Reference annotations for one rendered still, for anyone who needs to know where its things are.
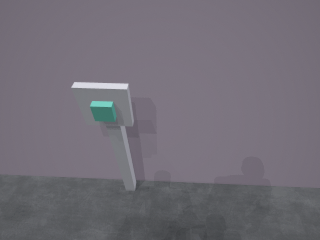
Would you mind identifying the panel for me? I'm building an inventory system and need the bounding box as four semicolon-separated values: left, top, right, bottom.
71;82;136;191

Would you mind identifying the button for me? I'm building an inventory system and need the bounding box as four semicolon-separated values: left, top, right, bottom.
90;101;117;122

